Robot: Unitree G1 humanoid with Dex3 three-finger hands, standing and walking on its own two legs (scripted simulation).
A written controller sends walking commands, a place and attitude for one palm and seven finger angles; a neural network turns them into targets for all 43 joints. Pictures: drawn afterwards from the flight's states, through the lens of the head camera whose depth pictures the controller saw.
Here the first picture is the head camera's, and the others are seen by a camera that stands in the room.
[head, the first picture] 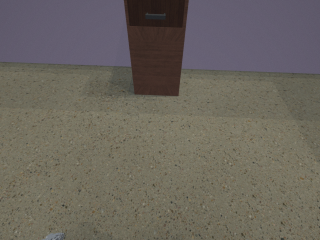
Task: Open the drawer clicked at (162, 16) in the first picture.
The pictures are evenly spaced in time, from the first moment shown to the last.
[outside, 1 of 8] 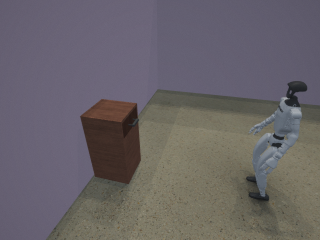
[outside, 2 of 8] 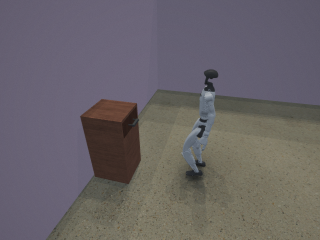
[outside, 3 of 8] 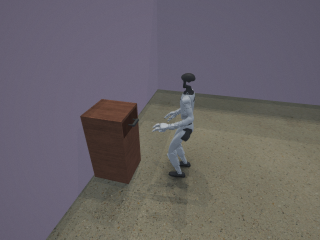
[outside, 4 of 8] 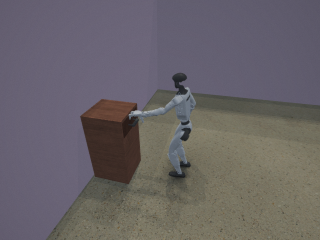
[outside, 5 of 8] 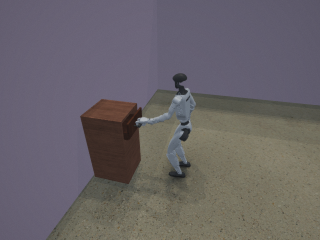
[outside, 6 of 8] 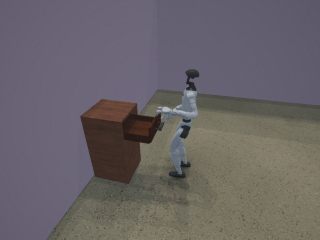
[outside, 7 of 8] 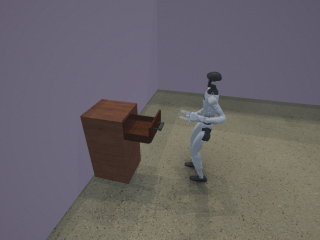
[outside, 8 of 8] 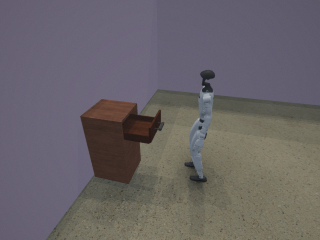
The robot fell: no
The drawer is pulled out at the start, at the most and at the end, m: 0.00 0.30 0.29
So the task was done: yes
